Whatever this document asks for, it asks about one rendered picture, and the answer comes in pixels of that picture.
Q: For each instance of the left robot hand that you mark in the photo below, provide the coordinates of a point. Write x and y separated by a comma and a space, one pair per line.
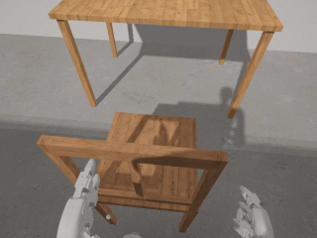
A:
78, 209

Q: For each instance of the table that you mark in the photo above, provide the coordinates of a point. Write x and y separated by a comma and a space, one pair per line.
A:
249, 15

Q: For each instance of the chair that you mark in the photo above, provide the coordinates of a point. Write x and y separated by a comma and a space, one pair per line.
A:
148, 161

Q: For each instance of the right robot hand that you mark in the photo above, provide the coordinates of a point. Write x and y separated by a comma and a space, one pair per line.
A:
257, 223

